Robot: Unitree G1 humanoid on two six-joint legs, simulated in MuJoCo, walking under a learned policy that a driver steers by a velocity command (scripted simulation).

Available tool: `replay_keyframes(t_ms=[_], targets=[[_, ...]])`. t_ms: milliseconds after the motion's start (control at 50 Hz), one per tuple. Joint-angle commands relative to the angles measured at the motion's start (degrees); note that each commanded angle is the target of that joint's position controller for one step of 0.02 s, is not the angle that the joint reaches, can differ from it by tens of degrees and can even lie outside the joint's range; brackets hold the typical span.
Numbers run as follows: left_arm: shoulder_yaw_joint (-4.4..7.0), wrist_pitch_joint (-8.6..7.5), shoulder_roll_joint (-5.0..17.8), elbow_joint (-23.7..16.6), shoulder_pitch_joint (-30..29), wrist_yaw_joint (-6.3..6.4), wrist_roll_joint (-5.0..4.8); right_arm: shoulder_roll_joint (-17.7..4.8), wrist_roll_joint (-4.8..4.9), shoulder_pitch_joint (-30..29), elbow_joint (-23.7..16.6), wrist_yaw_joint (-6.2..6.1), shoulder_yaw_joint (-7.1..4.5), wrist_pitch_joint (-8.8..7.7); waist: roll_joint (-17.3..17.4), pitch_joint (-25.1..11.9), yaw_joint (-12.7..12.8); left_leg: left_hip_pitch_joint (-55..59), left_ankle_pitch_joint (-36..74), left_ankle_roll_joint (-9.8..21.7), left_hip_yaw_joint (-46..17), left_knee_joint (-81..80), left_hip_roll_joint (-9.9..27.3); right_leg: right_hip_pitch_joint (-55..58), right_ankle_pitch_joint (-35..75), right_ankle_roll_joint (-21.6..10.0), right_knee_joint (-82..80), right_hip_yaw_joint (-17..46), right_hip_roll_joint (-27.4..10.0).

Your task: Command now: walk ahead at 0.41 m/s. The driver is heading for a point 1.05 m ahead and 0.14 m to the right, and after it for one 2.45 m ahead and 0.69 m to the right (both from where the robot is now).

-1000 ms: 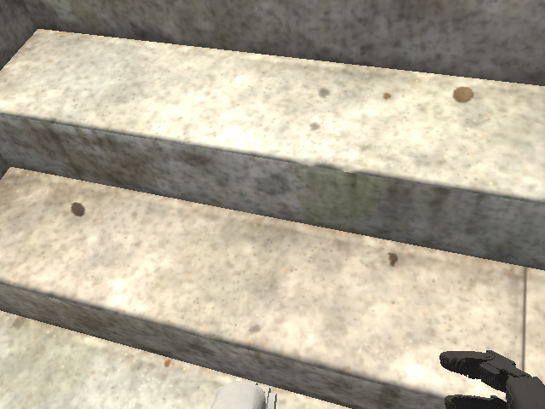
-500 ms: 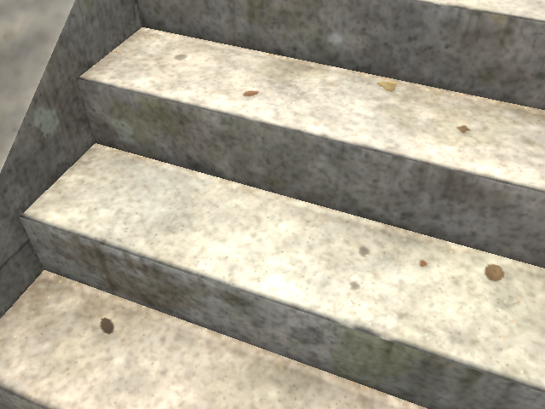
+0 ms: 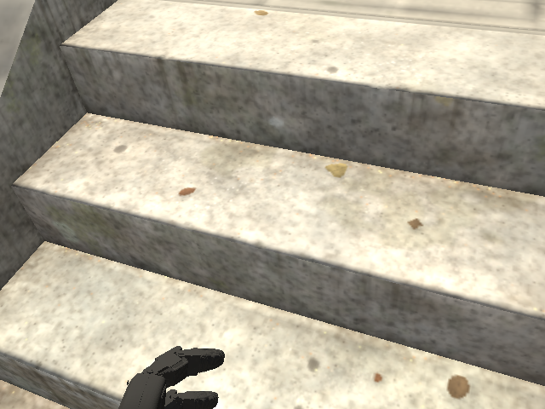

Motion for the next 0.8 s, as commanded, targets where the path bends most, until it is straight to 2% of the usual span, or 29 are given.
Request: replay_keyframes(t_ms=[20,40,80,100,140,160,180,220,260,280,300,340,400,420,460,480,520,540,560,580,600,620,640,660,680,720,740,780,800], targets=[[6.58,3.91,16.18,9.62,19.14,0.65,-2.58,6.41,-1.07,-7.64,-13.75,2.56,1.35,-3.75,-26.24,2.99,1.40,-35.24,5.13,3.97,-1.49,49.31,-11.07,25.89,-14.70,-7.62,-75.68,48.19,-12.47],[5.59,3.38,11.06,9.94,12.40,-0.61,-2.36,4.09,-2.34,-9.89,-14.94,2.18,1.31,-4.17,-18.25,8.23,-1.34,-38.91,9.07,4.64,2.05,54.18,-8.02,16.74,-10.13,-6.35,-70.47,40.42,-11.89],[4.10,2.61,1.65,12.98,6.59,-1.68,-0.06,5.20,-2.27,-3.76,-13.54,2.15,2.40,-4.19,-14.18,6.76,-6.59,-38.24,15.24,6.97,0.04,58.41,-5.24,9.78,1.76,-1.41,-61.28,26.61,-8.74],[3.90,2.14,-1.17,15.28,8.55,-1.41,-0.39,5.93,-1.67,-3.17,-13.44,2.65,3.03,-4.89,-11.77,5.82,-6.40,-41.14,15.95,8.32,-2.34,62.90,-5.66,12.69,10.98,0.42,-59.39,22.71,-7.81],[4.33,2.11,-1.15,19.01,17.64,-1.60,-0.99,7.57,-1.64,-7.85,-14.16,2.80,4.66,-6.16,-3.94,4.08,-3.40,-51.15,17.19,9.86,-3.46,60.29,-8.69,23.99,32.24,2.52,-58.38,13.86,-6.39],[4.71,2.44,1.21,18.97,18.27,-1.29,-0.63,7.00,-0.98,-9.07,-14.51,2.39,4.95,-5.82,-2.64,4.94,-4.02,-53.57,15.49,9.58,-2.18,54.97,-10.06,25.23,39.38,3.20,-59.51,9.12,-5.21],[4.92,2.84,2.50,18.04,17.73,-0.45,-0.90,6.51,-1.62,-10.40,-15.33,2.19,5.15,-5.62,-0.54,5.04,-4.63,-52.47,13.80,8.00,-1.80,49.60,-10.47,24.43,47.98,3.93,-59.97,5.48,-4.53],[4.73,2.92,4.09,18.14,15.76,1.02,-0.16,4.95,-1.74,-14.19,-16.39,2.46,4.95,-4.86,-2.92,0.92,-5.63,-49.10,14.84,5.54,5.38,43.96,-11.44,24.87,57.96,3.59,-61.61,-1.55,-1.68],[5.30,3.03,8.05,20.05,20.53,2.61,0.37,3.32,-0.72,-10.67,-14.01,2.84,4.60,-4.02,-5.05,-4.82,-4.55,-52.88,14.46,4.11,2.79,51.40,-11.16,37.61,72.53,4.59,-60.45,1.14,-4.59],[6.34,3.82,10.68,20.21,22.61,3.01,-0.42,2.47,-0.24,-10.61,-14.40,3.43,4.58,-3.44,-4.73,-4.43,-3.23,-62.08,8.80,3.76,0.86,56.64,-11.58,46.19,71.85,5.04,-62.08,1.93,-6.90],[6.60,4.58,10.29,21.23,24.08,3.47,0.27,4.77,-0.31,-15.58,-15.58,3.88,5.44,-3.27,-4.64,-1.86,-0.84,-68.82,4.58,4.31,-0.13,61.04,-11.68,51.97,73.57,4.51,-61.81,2.44,-7.49],[6.36,6.26,6.97,22.41,30.44,4.86,-0.54,6.93,-0.62,-28.37,-21.66,4.41,6.76,-3.95,-4.20,1.09,3.47,-75.82,-0.23,4.08,4.16,54.28,-11.89,57.95,72.78,7.26,-63.76,0.69,-5.81],[5.42,7.92,6.32,23.96,37.18,7.77,-0.57,11.31,0.74,-40.69,-28.75,5.83,9.40,-4.38,-5.20,-1.34,6.16,-80.81,-1.25,3.57,10.78,50.74,-9.94,61.48,76.49,7.85,-66.76,1.99,-7.50],[5.96,7.71,8.77,22.56,34.99,8.45,-1.86,9.89,0.28,-43.18,-30.31,6.30,9.75,-4.06,-5.16,-1.15,5.37,-73.02,-4.89,3.55,18.16,42.66,-9.23,55.98,80.49,6.60,-73.97,2.47,-7.39],[5.89,7.28,11.95,21.53,33.44,9.77,-2.38,7.58,-0.23,-45.58,-32.06,5.90,9.17,-3.09,-6.87,-6.49,2.42,-43.43,-9.99,6.63,30.46,19.34,-10.44,47.83,107.83,9.72,-80.29,-0.52,-7.09],[6.90,5.26,13.60,24.99,38.41,9.12,-1.71,3.61,-0.65,-39.74,-28.86,5.41,6.24,-2.81,-13.87,-12.54,1.60,-30.22,-18.00,9.18,33.90,21.43,-15.84,50.17,137.98,6.86,-75.00,-0.20,-8.01],[8.46,2.96,20.25,25.29,30.54,9.02,-2.48,-4.15,-2.07,-22.65,-24.86,6.14,3.15,-2.01,-21.68,-15.81,-9.76,-22.24,-24.98,16.13,19.96,13.02,-12.25,56.09,170.92,3.14,-59.42,1.59,-12.19],[9.86,1.93,22.91,21.47,22.96,7.94,-3.58,-8.10,-4.11,-8.23,-19.65,6.39,1.60,-1.42,-17.47,-22.11,-15.78,-6.22,-23.28,21.27,10.52,8.20,-9.96,44.75,175.71,4.61,-47.87,-0.76,-8.22],[10.28,0.48,23.31,19.01,16.02,5.80,-4.41,-13.32,-5.01,4.67,-13.81,4.77,-1.07,0.14,-2.91,-25.50,-22.19,7.64,-31.41,30.01,-13.78,-10.61,-1.79,32.00,148.75,6.73,-22.20,1.10,1.43],[9.42,-1.00,17.60,19.57,12.23,1.89,-3.41,-13.81,-5.95,1.87,-9.73,1.93,-1.06,1.09,22.66,-25.39,-17.15,7.67,-27.05,35.02,-46.09,-36.42,9.64,20.93,33.84,6.42,15.99,7.40,13.54],[8.86,-1.60,11.75,14.41,8.22,-1.39,-2.46,-8.03,-4.80,-3.90,-9.05,-0.78,0.49,0.01,17.34,-16.62,-12.71,0.41,-39.38,32.29,-54.55,-39.53,11.32,4.98,22.23,3.57,40.19,16.21,13.58],[6.88,-0.59,5.46,6.51,-0.16,-2.44,-1.38,-1.52,-2.22,-8.70,-6.79,-1.73,2.00,-0.97,8.94,-1.02,-7.70,-9.14,-42.48,27.41,-43.82,-37.66,10.81,-10.25,12.21,1.54,54.61,12.53,12.71],[5.06,-0.84,0.84,2.97,-1.34,-3.27,-0.66,5.03,-1.47,-10.91,-4.02,-0.80,3.79,-2.11,-1.45,6.25,-1.54,-15.30,-38.31,21.54,-30.32,-34.31,7.43,-15.75,11.11,-3.67,58.50,12.13,11.58],[2.61,-0.93,-3.95,2.86,3.02,-3.70,-0.36,8.67,-2.19,-12.06,-2.59,0.79,4.79,-3.05,-10.10,6.56,2.69,-18.31,-28.67,16.33,-18.60,-32.04,3.85,-15.22,17.07,-7.65,60.58,12.36,10.46],[1.09,-1.58,-6.30,4.15,9.95,-3.65,-1.90,9.08,-3.45,-15.51,-2.16,2.30,4.94,-3.32,-10.14,6.77,7.13,-19.94,-16.62,14.01,-7.39,-31.14,2.51,-15.83,18.66,-7.73,56.10,14.11,8.18],[0.22,-1.40,-2.50,6.40,14.48,-1.58,-4.11,7.81,-4.25,-19.51,-2.03,4.45,5.19,-2.49,-6.86,7.98,9.03,-25.41,-1.69,12.73,6.66,-33.45,2.51,-13.88,25.10,-4.23,48.67,11.46,6.98],[-1.16,-0.66,-3.85,6.20,15.36,0.37,-4.01,3.33,-4.99,-18.38,-0.58,5.10,5.28,-2.97,-3.12,6.25,9.33,-28.62,-0.51,14.29,8.20,-35.69,3.21,-13.17,26.11,-1.95,53.37,6.82,7.41],[-1.02,0.52,-0.96,3.53,7.95,2.34,-3.61,2.66,-4.41,-13.42,2.08,5.41,5.33,-3.16,2.25,9.26,5.61,-25.76,-3.03,13.42,6.76,-39.16,4.10,-21.55,26.17,0.32,53.31,6.02,3.86],[-0.67,0.75,0.62,1.60,3.22,2.32,-2.78,3.46,-3.01,-13.13,4.22,4.75,5.33,-2.72,6.64,8.88,4.35,-23.21,-6.66,12.61,8.05,-40.84,2.77,-23.46,24.04,1.51,47.16,0.47,2.46]])
Keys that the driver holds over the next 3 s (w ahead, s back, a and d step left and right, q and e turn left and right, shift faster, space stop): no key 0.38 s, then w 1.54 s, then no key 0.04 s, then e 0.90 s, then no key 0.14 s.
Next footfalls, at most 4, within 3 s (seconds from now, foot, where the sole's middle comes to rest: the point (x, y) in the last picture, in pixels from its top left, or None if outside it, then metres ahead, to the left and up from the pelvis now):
0.52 left None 0.39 -0.08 -0.42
0.94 right None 0.52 -0.43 -0.24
1.48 left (343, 216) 0.71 -0.08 -0.24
1.98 right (414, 40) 1.02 -0.25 -0.06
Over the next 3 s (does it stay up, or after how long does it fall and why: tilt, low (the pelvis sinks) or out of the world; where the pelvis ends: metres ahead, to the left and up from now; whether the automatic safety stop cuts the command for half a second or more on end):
stays up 1.01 -0.17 0.71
